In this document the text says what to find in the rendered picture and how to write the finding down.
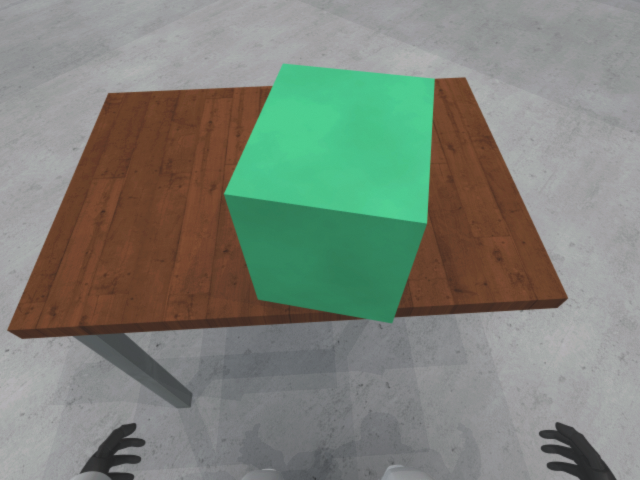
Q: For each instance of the carton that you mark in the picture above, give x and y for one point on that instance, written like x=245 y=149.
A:
x=329 y=198

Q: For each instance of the table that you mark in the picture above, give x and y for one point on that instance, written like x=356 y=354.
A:
x=144 y=240

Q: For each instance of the robot right shin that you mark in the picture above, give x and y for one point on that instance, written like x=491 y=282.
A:
x=393 y=466

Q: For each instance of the robot right hand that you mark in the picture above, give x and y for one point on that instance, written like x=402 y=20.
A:
x=589 y=466

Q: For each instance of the robot left hand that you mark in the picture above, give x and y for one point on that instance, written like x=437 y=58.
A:
x=103 y=459

